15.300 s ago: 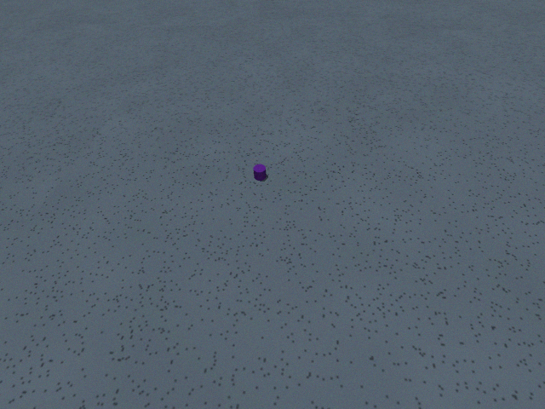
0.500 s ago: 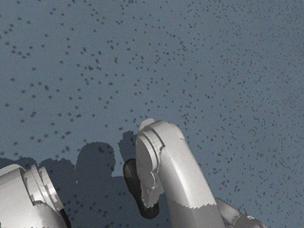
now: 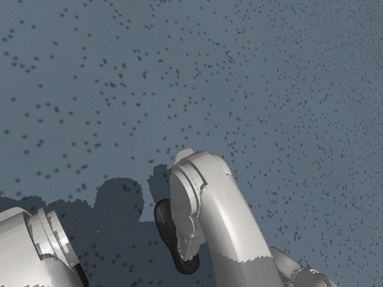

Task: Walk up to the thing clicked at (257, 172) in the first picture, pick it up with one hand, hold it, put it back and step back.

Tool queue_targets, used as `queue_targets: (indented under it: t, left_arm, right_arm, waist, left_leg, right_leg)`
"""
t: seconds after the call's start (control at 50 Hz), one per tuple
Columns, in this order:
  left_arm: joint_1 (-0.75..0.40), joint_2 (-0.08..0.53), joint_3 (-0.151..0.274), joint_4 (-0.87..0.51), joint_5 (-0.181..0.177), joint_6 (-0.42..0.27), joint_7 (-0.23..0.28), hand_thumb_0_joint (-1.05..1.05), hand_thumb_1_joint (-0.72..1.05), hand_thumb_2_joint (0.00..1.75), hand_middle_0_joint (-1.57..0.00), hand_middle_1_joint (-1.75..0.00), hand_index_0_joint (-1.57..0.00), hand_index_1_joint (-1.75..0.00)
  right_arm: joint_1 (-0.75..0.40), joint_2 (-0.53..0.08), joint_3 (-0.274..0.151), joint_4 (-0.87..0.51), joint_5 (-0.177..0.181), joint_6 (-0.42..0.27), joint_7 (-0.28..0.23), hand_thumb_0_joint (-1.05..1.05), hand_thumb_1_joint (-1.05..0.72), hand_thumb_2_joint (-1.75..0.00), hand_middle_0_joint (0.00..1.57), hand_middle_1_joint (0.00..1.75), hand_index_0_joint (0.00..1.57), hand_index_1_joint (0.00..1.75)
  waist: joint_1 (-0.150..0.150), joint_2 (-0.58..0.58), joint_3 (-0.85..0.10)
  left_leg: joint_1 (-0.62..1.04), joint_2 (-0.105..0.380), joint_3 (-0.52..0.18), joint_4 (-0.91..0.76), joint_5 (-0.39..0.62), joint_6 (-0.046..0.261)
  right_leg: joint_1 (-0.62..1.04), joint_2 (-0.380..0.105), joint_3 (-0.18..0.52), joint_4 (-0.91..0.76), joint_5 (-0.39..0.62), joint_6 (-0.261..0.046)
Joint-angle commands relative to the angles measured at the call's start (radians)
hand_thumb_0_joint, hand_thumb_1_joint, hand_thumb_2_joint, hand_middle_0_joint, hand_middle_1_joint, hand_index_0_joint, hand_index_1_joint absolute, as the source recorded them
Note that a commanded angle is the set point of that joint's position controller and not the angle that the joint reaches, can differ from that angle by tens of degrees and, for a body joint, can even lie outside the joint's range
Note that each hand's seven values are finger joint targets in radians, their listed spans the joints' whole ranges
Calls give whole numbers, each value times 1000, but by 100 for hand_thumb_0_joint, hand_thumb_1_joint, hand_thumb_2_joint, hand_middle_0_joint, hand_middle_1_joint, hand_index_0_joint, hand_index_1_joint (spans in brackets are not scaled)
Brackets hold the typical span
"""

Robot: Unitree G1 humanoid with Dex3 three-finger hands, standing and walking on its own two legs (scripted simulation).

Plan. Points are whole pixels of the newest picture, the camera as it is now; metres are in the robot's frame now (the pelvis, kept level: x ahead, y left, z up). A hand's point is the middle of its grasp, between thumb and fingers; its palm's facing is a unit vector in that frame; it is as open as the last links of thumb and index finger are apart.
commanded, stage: settle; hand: left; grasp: from above
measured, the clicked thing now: out of the picture +0.43 +0.35 -0.26
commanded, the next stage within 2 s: lift in 0.86 s
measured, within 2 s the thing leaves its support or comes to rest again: leaves its support in 0.16 s
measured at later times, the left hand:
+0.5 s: hand out of the picture +0.41 +0.36 -0.17, palm faces -0.41 -0.14 -0.90, open 8.4 cm
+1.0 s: hand out of the picture +0.41 +0.36 -0.10, palm faces -0.43 -0.11 -0.90, open 8.4 cm
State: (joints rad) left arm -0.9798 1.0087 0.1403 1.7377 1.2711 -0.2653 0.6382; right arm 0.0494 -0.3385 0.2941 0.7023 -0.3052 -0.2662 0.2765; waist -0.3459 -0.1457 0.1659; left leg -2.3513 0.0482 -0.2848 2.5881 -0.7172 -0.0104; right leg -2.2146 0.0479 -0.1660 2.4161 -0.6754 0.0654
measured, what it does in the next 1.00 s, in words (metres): stands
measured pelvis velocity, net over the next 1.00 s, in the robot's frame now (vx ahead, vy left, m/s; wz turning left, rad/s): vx -0.01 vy -0.01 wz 0.11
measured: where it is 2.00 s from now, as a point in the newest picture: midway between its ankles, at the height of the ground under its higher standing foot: (135, 277)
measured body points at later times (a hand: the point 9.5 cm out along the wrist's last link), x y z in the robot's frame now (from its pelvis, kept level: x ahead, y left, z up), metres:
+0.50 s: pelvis +0.00 +0.00 +0.02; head +0.23 +0.11 +0.39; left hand +0.43 +0.37 -0.12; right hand +0.10 -0.26 -0.07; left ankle +0.06 +0.13 -0.26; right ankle +0.11 -0.12 -0.26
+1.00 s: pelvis -0.01 -0.01 +0.04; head +0.21 +0.09 +0.42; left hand +0.43 +0.36 -0.05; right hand +0.09 -0.27 -0.07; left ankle +0.06 +0.13 -0.26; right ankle +0.11 -0.12 -0.26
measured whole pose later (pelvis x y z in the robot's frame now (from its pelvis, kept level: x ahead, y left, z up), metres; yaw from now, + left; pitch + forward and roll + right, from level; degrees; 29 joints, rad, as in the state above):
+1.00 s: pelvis -0.01 -0.01 +0.04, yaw +6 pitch +32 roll -9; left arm -0.92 0.78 0.08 1.34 1.22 -0.21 0.29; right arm 0.16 -0.29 0.08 0.72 -0.13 -0.06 0.17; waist -0.22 0.00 -0.04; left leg -2.32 0.04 -0.16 2.40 -0.65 0.00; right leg -2.22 0.00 -0.08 2.32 -0.66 0.04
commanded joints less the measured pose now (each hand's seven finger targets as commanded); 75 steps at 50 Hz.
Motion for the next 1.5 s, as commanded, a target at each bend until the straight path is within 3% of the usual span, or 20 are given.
queue_targets:
  t: [0.0,0.08,0.14,0.18,0.26,0.3,0.36,0.42,0.44,0.48,0.56,0.78,0.88,0.92,0.98,1.0,1.1,1.2,1.3,1.48]
  left_arm:
    - [-205,242,23,-133,-18,5,19,0,60,66,-94,-71,-98,-68]
    - [-206,252,48,-202,-12,10,-1,0,62,66,-95,-71,-99,-67]
    - [-169,276,106,-279,-21,15,-7,0,64,67,-96,-72,-100,-68]
    - [-154,181,49,-269,-18,30,-35,0,63,65,-95,-71,-99,-67]
    - [-162,186,74,-409,-52,41,-72,0,61,67,-94,-73,-97,-69]
    - [-147,119,37,-410,-56,55,-106,0,63,64,-94,-72,-98,-67]
    - [-153,111,44,-455,-65,62,-144,0,61,66,-94,-72,-97,-68]
    - [-168,27,-25,-446,-71,66,-191,0,61,66,-94,-73,-98,-69]
    - [-161,75,16,-430,-76,67,-199,0,61,64,-93,-72,-97,-68]
    - [-199,44,-16,-474,-78,57,-223,0,62,65,-94,-73,-98,-69]
    - [-205,65,-11,-456,-70,43,-253,0,64,64,-98,-72,-102,-68]
    - [-235,42,-20,-512,-57,38,-283,0,65,69,-99,-72,-102,-69]
    - [-256,38,-27,-530,-62,49,-298,0,67,74,-102,-72,-103,-70]
    - [-278,37,-29,-564,-71,49,-306,0,69,67,-106,-72,-109,-69]
    - [-244,42,-10,-595,-85,60,-319,0,57,67,-96,-62,-98,-60]
    - [-237,38,-11,-612,-84,65,-324,0,65,62,-102,-68,-105,-65]
    - [-210,33,-6,-685,-115,94,-371,0,62,70,-99,-69,-101,-67]
    - [-140,-17,-23,-782,-146,103,-440,0,60,72,-99,-68,-100,-67]
    - [-50,-48,-27,-833,-175,103,-474,0,59,72,-96,-72,-98,-69]
    - [61,-100,-48,-1052,-231,130,-513,0,55,71,-92,-74,-95,-71]
  right_arm:
    - [164,-330,-112,5,11,7,-15,0,-91,-90,20,30,20,30]
    - [192,-321,-123,13,12,13,-11,0,-90,-90,20,30,20,30]
    - [202,-318,-153,20,24,20,-12,0,-90,-90,20,30,20,30]
    - [204,-303,-173,21,28,24,-4,0,-91,-90,20,30,20,30]
    - [221,-301,-212,23,55,42,-7,0,-91,-90,20,30,20,30]
    - [232,-291,-229,18,70,52,-4,0,-90,-90,20,30,20,30]
    - [254,-284,-257,29,97,80,-8,0,-90,-90,20,30,20,30]
    - [250,-253,-254,11,116,106,-10,0,-91,-90,20,30,20,30]
    - [263,-263,-264,22,124,115,-18,0,-91,-90,20,30,20,30]
    - [257,-245,-258,18,132,125,-26,0,-91,-90,20,30,20,30]
    - [250,-232,-262,3,148,148,-45,0,-91,-90,20,30,20,30]
    - [267,-209,-280,0,168,190,-97,0,-91,-90,20,30,20,30]
    - [286,-205,-291,3,176,203,-114,0,-91,-90,20,30,20,30]
    - [293,-204,-294,2,178,203,-119,0,-94,-91,20,30,20,30]
    - [299,-204,-305,1,185,207,-125,0,-89,-89,20,30,20,30]
    - [296,-199,-308,-4,189,210,-127,0,-94,-91,20,30,20,30]
    - [318,-194,-335,-6,212,228,-133,0,-92,-91,20,30,20,30]
    - [318,-180,-358,-23,231,244,-146,0,-92,-91,20,30,20,30]
    - [308,-171,-370,-50,253,255,-161,0,-92,-90,20,30,20,30]
    - [275,-148,-387,-98,282,266,-198,0,-91,-90,20,30,20,30]
  waist:
    - [-13,532,-674]
    - [-14,561,-672]
    - [29,616,-745]
    - [8,601,-722]
    - [56,623,-810]
    - [54,609,-783]
    - [75,593,-836]
    - [65,498,-796]
    - [66,451,-786]
    - [82,465,-796]
    - [89,416,-779]
    - [119,445,-855]
    - [112,429,-849]
    - [113,430,-860]
    - [145,466,-904]
    - [149,473,-924]
    - [170,471,-975]
    - [182,445,-951]
    - [195,379,-918]
    - [228,359,-954]
  left_leg:
    - [489,14,127,-273,218,9]
    - [499,9,134,-277,227,8]
    - [543,8,137,-294,268,0]
    - [533,7,148,-286,267,0]
    - [555,0,156,-314,273,4]
    - [547,-5,160,-329,273,2]
    - [558,-7,166,-344,278,7]
    - [473,-14,185,-334,236,27]
    - [448,-16,187,-332,222,34]
    - [457,-22,190,-350,201,31]
    - [427,-28,199,-358,136,35]
    - [510,-35,219,-412,176,31]
    - [514,-38,225,-432,160,34]
    - [529,-36,225,-436,169,34]
    - [579,-39,230,-464,187,30]
    - [598,-38,228,-479,187,29]
    - [644,-42,232,-530,205,32]
    - [663,-40,238,-575,192,37]
    - [680,-39,220,-648,139,40]
    - [790,-39,227,-780,120,43]
  right_leg:
    - [329,49,-106,-202,260,-79]
    - [313,44,-110,-194,266,-79]
    - [319,39,-102,-192,289,-85]
    - [287,42,-100,-188,290,-86]
    - [293,33,-82,-214,287,-91]
    - [262,26,-77,-210,282,-92]
    - [272,23,-61,-227,286,-94]
    - [288,27,-37,-263,262,-90]
    - [294,24,-34,-275,250,-86]
    - [284,19,-31,-274,221,-90]
    - [292,20,0,-301,128,-95]
    - [293,7,5,-319,169,-101]
    - [291,2,10,-345,153,-101]
    - [293,-1,9,-348,167,-101]
    - [302,-9,12,-353,183,-102]
    - [305,-8,11,-354,186,-104]
    - [343,-13,24,-387,204,-106]
    - [383,-20,42,-440,192,-102]
    - [410,-18,47,-496,147,-99]
    - [541,-18,74,-636,126,-95]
